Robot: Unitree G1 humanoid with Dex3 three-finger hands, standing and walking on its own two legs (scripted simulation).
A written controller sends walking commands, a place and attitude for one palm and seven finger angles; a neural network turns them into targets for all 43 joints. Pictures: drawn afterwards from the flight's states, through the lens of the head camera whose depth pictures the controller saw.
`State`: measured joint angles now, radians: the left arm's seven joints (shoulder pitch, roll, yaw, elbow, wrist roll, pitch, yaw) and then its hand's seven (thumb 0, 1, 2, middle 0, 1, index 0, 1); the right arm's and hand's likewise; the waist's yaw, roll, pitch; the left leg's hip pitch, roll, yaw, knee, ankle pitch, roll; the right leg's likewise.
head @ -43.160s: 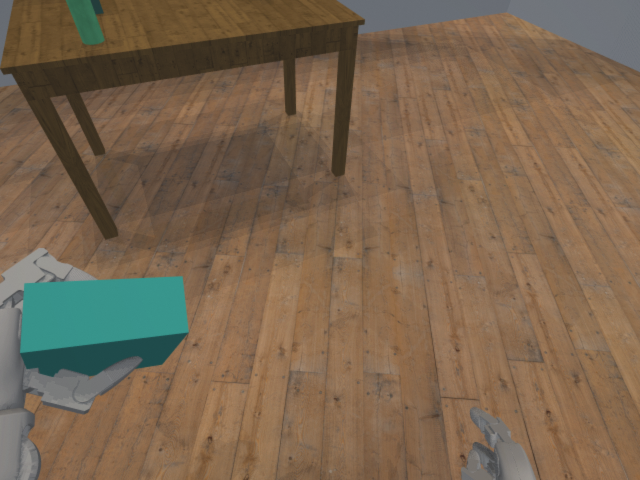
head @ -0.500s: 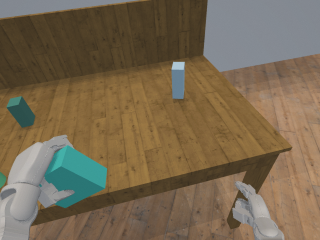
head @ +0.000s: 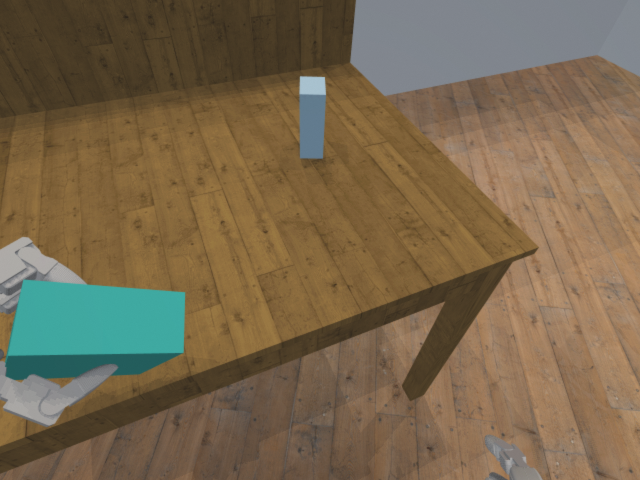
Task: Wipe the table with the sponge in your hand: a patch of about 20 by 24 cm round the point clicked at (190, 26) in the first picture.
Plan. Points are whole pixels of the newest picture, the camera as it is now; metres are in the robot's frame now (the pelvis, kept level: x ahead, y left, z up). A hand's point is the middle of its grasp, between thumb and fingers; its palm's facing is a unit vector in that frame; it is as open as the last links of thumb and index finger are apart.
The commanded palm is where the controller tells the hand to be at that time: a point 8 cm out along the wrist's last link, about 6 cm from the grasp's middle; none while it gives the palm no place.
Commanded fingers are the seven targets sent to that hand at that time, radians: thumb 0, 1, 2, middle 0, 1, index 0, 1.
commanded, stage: step back with the hand held close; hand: left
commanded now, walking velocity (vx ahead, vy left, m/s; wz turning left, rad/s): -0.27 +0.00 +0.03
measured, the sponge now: (116, 336) +0.22 +0.21 +0.14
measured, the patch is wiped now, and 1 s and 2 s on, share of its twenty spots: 1.00 1.00 1.00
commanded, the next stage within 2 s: stop stepping back and stand still in 0.90 s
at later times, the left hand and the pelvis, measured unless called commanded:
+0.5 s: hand out of the picture +0.15 +0.26 +0.19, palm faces +0.45 -0.80 -0.38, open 9.8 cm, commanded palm +0.10 +0.28 +0.20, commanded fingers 0.00 0.10 1.30 -1.20 -1.60 -1.20 -1.60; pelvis -0.06 +0.01 +0.00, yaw +0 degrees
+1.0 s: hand out of the picture +0.05 +0.22 +0.18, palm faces +0.28 -0.86 -0.42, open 9.8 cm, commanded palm +0.00 +0.27 +0.20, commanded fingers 0.00 0.10 1.30 -1.20 -1.60 -1.20 -1.60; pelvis -0.18 +0.00 +0.00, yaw -4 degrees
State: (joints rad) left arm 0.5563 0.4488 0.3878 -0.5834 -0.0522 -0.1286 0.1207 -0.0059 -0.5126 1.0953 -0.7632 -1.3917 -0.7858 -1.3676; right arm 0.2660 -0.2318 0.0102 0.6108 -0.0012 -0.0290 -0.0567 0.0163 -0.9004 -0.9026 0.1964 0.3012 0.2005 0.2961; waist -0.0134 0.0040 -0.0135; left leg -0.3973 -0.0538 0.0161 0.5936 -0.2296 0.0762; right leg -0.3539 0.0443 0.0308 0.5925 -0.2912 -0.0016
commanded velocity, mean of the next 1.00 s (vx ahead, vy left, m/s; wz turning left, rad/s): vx -0.36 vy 0.00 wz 0.04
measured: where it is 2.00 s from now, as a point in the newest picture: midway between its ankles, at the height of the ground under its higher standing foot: outside the picture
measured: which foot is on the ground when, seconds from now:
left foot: down 0.00-0.64, up 0.66-0.76, down 0.78-1.00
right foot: down 0.00-0.32, up 0.34-0.58, down 0.60-0.78, up 0.80-1.00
